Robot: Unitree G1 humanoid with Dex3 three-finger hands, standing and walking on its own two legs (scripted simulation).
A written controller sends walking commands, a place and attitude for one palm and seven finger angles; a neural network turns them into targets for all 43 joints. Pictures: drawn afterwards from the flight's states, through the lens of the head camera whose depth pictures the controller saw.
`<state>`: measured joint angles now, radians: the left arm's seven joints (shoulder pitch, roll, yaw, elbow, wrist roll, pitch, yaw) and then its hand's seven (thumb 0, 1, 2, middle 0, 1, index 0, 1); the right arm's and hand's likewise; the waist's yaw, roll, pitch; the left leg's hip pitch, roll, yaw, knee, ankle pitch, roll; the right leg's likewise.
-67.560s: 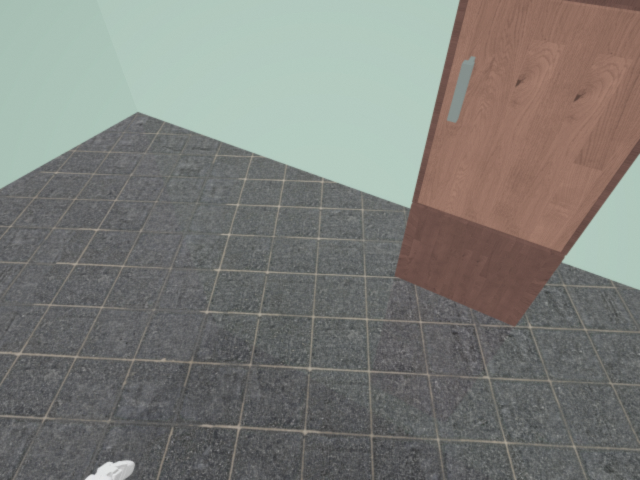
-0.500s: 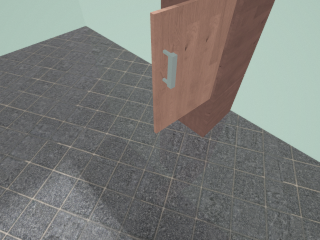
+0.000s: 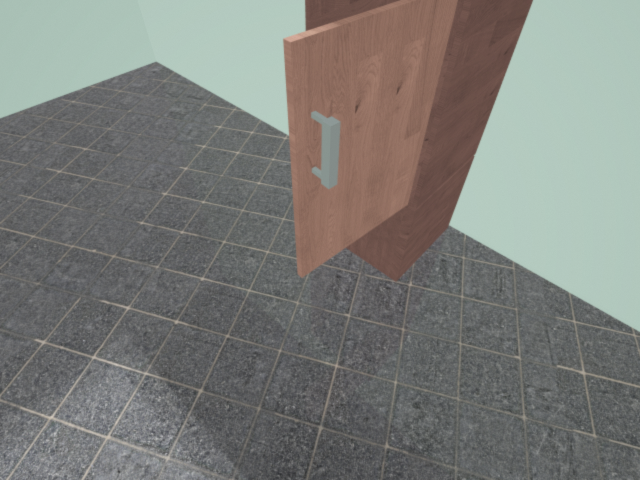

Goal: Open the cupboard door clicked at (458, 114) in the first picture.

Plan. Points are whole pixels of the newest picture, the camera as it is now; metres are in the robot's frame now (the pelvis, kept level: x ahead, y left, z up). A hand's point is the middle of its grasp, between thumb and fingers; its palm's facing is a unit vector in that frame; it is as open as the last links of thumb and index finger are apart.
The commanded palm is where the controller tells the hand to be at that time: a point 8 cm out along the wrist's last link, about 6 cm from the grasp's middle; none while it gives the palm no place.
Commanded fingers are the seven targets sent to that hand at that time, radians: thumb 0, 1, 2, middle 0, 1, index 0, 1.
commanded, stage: look to check the result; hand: left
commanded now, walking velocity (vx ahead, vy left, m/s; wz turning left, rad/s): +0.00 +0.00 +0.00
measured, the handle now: (323, 150) +0.66 +0.03 +0.04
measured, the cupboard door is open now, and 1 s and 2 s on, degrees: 84 84 84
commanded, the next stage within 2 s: stand and wait in 0.56 s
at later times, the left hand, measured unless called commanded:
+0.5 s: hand out of the picture +0.06 +0.20 -0.17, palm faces +0.02 -0.96 -0.27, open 7.3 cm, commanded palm none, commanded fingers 0.00 0.90 0.90 -0.20 -0.30 -0.20 -0.30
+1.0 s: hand out of the picture +0.10 +0.20 -0.16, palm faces +0.01 -0.96 -0.27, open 7.3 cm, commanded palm none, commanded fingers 0.00 0.90 0.90 -0.20 -0.30 -0.20 -0.30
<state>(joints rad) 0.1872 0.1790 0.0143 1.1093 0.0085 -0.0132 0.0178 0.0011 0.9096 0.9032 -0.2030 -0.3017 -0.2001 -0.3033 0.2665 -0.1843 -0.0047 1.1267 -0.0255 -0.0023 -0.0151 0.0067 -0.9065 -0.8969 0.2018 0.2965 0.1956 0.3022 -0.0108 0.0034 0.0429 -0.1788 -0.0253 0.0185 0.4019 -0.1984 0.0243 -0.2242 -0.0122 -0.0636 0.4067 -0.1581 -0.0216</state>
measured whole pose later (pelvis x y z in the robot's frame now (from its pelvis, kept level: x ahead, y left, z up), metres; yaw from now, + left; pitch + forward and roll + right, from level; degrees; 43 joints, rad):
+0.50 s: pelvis +0.03 -0.01 +0.00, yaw +0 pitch -1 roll +0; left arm 0.19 0.23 0.01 1.14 0.00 -0.02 0.02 0.00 0.91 0.90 -0.20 -0.30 -0.20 -0.30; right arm 0.17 -0.23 0.00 1.14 -0.02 0.00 -0.02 0.01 -0.91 -0.90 0.20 0.30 0.20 0.30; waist 0.00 0.02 0.06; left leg -0.11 -0.01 0.00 0.35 -0.21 0.01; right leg -0.15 0.01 -0.08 0.35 -0.18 -0.03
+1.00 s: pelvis +0.04 -0.01 +0.00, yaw +0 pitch -1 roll +0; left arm 0.15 0.24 0.01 1.13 0.00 -0.03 0.02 0.00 0.91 0.90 -0.20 -0.30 -0.20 -0.30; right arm 0.17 -0.25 0.00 1.15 -0.02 0.00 -0.02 0.01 -0.91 -0.90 0.20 0.30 0.20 0.30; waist 0.00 0.01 0.06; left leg -0.07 0.00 0.00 0.31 -0.22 0.00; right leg -0.12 0.01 -0.07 0.33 -0.18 -0.04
